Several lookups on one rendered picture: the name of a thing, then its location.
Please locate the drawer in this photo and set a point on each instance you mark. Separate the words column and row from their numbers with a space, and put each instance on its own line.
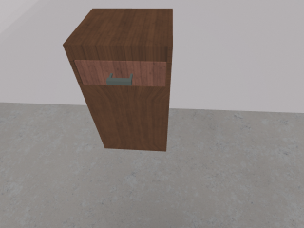
column 145, row 73

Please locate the handle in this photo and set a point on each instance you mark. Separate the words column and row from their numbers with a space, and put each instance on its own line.
column 119, row 81

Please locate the cabinet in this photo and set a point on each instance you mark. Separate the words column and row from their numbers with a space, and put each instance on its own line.
column 128, row 117

